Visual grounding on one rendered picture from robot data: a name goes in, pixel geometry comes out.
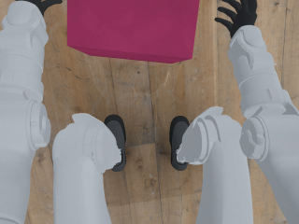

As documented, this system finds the right robot upper arm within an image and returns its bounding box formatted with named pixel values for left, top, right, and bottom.
left=239, top=114, right=299, bottom=224

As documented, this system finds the carton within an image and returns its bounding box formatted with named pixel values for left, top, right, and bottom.
left=67, top=0, right=200, bottom=63

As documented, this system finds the robot left hand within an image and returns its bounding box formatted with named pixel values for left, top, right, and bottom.
left=16, top=0, right=63, bottom=17

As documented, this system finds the left robot forearm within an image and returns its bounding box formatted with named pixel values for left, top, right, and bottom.
left=0, top=0, right=49, bottom=103

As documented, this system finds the left robot upper arm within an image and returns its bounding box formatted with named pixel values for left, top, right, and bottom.
left=0, top=99, right=51, bottom=224

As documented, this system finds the right robot thigh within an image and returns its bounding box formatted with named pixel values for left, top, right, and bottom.
left=190, top=115, right=253, bottom=224

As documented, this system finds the robot right hand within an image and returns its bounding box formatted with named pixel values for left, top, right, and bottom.
left=214, top=0, right=258, bottom=39

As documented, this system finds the right robot forearm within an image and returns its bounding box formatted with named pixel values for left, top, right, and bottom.
left=227, top=25, right=299, bottom=119

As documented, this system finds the left robot foot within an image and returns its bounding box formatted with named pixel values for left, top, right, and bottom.
left=104, top=114, right=126, bottom=172

